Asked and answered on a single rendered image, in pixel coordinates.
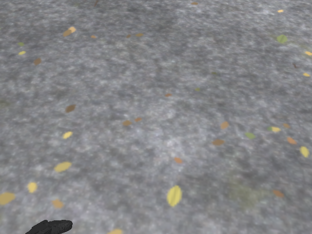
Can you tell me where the left robot hand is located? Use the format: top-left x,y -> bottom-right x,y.
25,219 -> 73,234

